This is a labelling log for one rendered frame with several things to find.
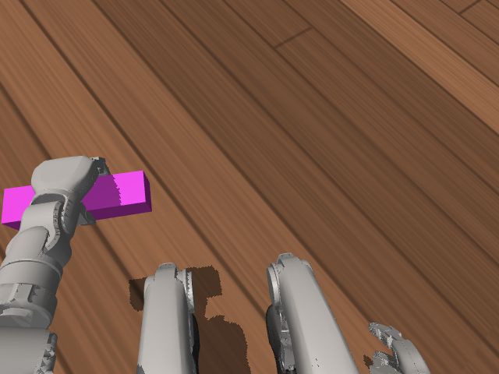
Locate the left robot arm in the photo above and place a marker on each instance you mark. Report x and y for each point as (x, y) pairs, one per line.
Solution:
(29, 278)

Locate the right robot hand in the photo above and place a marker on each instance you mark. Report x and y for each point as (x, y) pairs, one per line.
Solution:
(406, 358)

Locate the right robot foot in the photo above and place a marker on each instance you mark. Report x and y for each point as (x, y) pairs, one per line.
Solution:
(275, 342)

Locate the left robot hand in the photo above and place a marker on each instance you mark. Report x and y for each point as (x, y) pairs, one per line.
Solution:
(76, 175)

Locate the carton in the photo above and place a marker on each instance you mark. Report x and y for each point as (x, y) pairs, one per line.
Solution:
(111, 196)

